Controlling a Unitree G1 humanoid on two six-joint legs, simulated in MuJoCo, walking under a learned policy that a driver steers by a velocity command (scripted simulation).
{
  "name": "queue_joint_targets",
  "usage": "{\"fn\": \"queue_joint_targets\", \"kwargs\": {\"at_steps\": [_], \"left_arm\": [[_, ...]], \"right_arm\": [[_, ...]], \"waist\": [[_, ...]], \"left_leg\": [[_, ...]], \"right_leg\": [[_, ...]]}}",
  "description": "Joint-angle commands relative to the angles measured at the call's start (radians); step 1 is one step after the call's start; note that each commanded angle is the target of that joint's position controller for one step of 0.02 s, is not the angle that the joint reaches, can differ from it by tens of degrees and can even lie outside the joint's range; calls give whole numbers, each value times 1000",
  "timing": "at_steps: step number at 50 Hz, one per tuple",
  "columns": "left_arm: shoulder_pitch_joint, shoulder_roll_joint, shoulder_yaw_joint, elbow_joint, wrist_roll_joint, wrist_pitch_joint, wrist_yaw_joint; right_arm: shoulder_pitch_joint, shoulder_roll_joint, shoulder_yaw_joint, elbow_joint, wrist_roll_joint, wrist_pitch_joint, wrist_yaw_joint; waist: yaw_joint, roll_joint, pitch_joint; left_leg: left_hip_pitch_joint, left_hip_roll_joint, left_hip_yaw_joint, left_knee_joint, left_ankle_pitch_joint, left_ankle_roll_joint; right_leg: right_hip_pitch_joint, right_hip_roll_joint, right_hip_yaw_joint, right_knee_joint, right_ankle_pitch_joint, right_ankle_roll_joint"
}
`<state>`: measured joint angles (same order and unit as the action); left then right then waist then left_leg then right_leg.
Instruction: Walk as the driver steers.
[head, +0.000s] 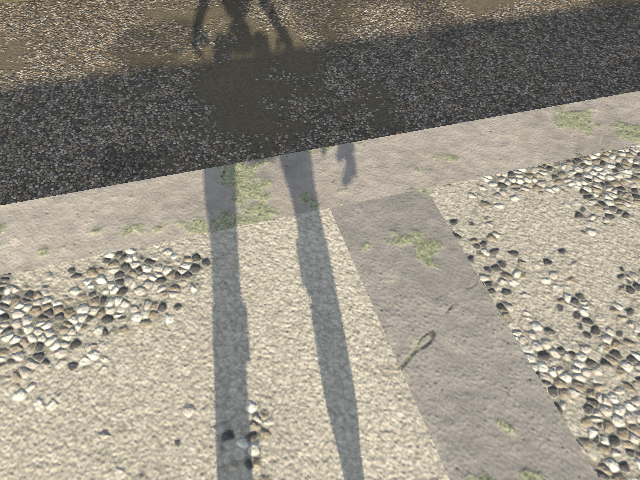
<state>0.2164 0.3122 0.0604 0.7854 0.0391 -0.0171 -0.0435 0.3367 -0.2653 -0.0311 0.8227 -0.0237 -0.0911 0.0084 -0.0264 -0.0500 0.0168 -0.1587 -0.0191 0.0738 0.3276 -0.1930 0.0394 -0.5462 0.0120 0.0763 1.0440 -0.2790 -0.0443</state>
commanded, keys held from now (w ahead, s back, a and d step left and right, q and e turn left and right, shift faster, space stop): w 0.30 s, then w+q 0.62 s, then q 0.08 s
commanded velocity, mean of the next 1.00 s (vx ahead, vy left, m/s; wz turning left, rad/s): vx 0.49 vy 0.00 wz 0.22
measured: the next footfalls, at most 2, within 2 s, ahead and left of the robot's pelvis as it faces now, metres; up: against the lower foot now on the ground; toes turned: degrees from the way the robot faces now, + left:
right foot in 0.24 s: +0.27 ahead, -0.12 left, +0.00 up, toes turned -5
left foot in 0.80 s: +0.55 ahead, +0.07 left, +0.00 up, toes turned +15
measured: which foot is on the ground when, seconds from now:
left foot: down 0.00-0.26, up 0.28-0.78, down 0.80-1.00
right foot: up 0.00-0.22, down 0.24-0.78, up 0.80-1.00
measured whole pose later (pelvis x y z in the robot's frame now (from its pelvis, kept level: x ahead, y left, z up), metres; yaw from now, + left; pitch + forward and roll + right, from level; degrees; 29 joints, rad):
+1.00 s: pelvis +0.51 +0.02 -0.01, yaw +18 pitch +0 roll +0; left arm 0.17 0.25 0.03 0.79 0.04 -0.05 0.00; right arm 0.29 -0.28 -0.07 0.88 0.00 -0.03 0.01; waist -0.01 -0.02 0.07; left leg -0.21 -0.15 0.00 0.38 -0.17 0.14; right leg -0.55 -0.10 0.03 1.12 -0.32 0.03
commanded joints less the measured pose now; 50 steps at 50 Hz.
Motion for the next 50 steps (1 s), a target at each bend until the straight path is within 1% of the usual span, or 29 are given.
{"fn": "queue_joint_targets", "kwargs": {"at_steps": [1,5,9,10,11,12,13,14,15,16,17,19,21,23,26,29,33,36,38,39,40,41,42,43,44,45,46,47,50], "left_arm": [[-34,18,-8,-71,4,-7,-12],[-179,-13,-37,-113,-1,-17,-22],[-219,13,-37,-129,-3,-24,-8],[-187,20,-34,-119,0,-28,-2],[-97,26,-27,-87,7,-36,5],[52,58,-11,-31,19,-46,16],[235,137,11,-2,37,-52,30],[249,233,34,3,20,-41,40],[206,180,30,2,-23,-34,40],[124,115,11,-4,-23,-38,39],[77,63,-1,-4,-18,-46,34],[38,18,-14,5,-19,-62,39],[67,25,-11,26,-20,-81,41],[94,35,-6,47,-25,-91,43],[132,26,-7,72,-23,-93,46],[146,25,-10,89,-25,-94,50],[217,43,-7,131,-22,-87,64],[214,72,-2,144,-17,-74,74],[197,102,6,144,-11,-59,80],[190,113,9,138,-13,-50,79],[172,105,6,113,-16,-50,76],[224,-15,-17,47,-27,-59,50],[93,66,-1,17,-18,-71,47],[29,54,-6,-13,-28,-86,42],[37,51,-9,-9,-29,-95,43],[43,48,-7,-1,-19,-87,45],[68,43,-9,0,-2,-67,45],[81,36,-9,2,5,-46,44],[69,10,-13,-16,2,-15,45]], "right_arm": [[17,-111,-25,-26,7,-19,4],[60,-125,-29,13,11,-11,8],[117,-158,-39,57,9,4,6],[116,-164,-40,64,10,9,4],[113,-164,-39,72,15,15,2],[124,-142,-31,74,17,17,1],[106,-99,-15,31,16,15,1],[195,-22,-3,4,26,17,3],[117,-132,-32,17,0,29,-6],[67,-114,-31,5,9,25,0],[55,-88,-25,13,17,24,4],[85,-66,-24,44,1,49,13],[76,-53,-28,47,-3,65,24],[14,-43,-31,31,-3,73,31],[-89,-35,-30,1,-4,75,36],[-191,-16,-18,-33,-5,70,44],[-314,-7,-5,-86,-10,66,56],[-292,-24,-11,-94,-12,67,52],[-170,-54,-27,-65,-16,66,42],[-48,-79,-43,-29,-21,58,36],[108,-150,-72,12,-34,55,22],[94,-272,-106,0,-27,63,8],[113,-258,-105,-4,13,74,9],[48,-231,-98,1,17,77,0],[4,-173,-85,1,18,75,-2],[-38,-142,-76,-3,18,69,-5],[-64,-117,-67,-7,23,63,-8],[-74,-114,-63,-12,25,53,-7],[-45,-159,-72,-6,22,35,-1]], "waist": [[20,147,14],[-8,155,32],[-12,158,42],[7,155,28],[54,131,-15],[107,89,-106],[180,-32,-237],[122,-244,-302],[129,-81,-208],[89,-47,-88],[61,-17,-37],[15,-39,-4],[4,-30,-2],[6,-17,26],[23,-6,59],[39,-9,77],[75,-4,99],[48,-26,61],[-9,-48,-22],[-62,-35,-93],[-137,37,-180],[-60,294,-263],[-109,140,-295],[-79,99,-142],[-35,35,-60],[6,10,-10],[38,23,-7],[53,31,-7],[68,46,-14]], "left_leg": [[69,248,-182,-179,255,142],[37,216,-94,-180,299,122],[112,264,-106,-121,396,111],[129,265,-96,-65,496,104],[130,241,-62,59,612,89],[64,195,-22,245,603,69],[-119,146,19,543,275,43],[-434,-23,17,837,-348,13],[-518,29,-99,905,-311,25],[-531,65,-116,886,-224,34],[-484,89,-120,832,-166,32],[-393,106,-122,772,-117,15],[-391,95,-122,773,-69,7],[-455,103,-126,748,0,-1],[-540,102,-121,666,101,-12],[-518,92,-68,505,200,-11],[-494,73,16,342,195,27],[-405,10,72,291,74,83],[-259,-59,97,275,-36,132],[-97,-84,80,213,-34,163],[151,15,-81,150,-78,219],[477,330,-617,109,-38,389],[487,355,-805,-12,-25,411],[369,338,-644,-39,30,373],[232,300,-554,-61,130,328],[127,247,-473,-75,224,291],[56,207,-413,-90,285,274],[17,188,-374,-88,412,269],[-35,140,-282,-47,749,248]], "right_leg": [[-117,-35,1,-99,91,19],[-4,-50,-104,-345,192,20],[76,-33,-144,-455,127,-25],[132,-13,-154,-488,100,-41],[256,15,-167,-554,114,-59],[463,14,-149,-577,113,-85],[700,-226,114,-609,0,-139],[858,-454,562,-743,-26,-249],[775,-407,530,-757,-25,-244],[660,-363,373,-770,39,-217],[554,-314,262,-807,132,-183],[441,-249,118,-865,204,-129],[428,-244,55,-895,291,-128],[437,-242,-6,-925,310,-124],[469,-233,-84,-940,354,-117],[481,-214,-168,-933,420,-100],[584,-244,-228,-891,556,-86],[672,-261,-275,-752,909,-68],[690,-268,-300,-526,1126,-64],[630,-261,-308,-332,1054,-57],[434,-232,-315,-49,780,-30],[-36,-22,-288,345,-168,31],[-168,15,-56,442,-224,27],[-227,-54,-26,385,-115,19],[-178,-89,-36,284,-53,19],[-119,-110,-35,214,-44,28],[-52,-120,-34,167,-42,45],[-13,-118,-40,136,-49,61],[11,-95,-76,30,-11,98]]}}
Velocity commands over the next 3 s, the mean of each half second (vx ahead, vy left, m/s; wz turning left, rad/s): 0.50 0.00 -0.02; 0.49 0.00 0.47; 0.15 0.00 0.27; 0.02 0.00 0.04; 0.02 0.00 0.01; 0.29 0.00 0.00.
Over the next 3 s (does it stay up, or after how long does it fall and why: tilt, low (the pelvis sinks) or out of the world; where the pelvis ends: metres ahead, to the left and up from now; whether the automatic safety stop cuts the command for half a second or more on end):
stays up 0.85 0.10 -0.01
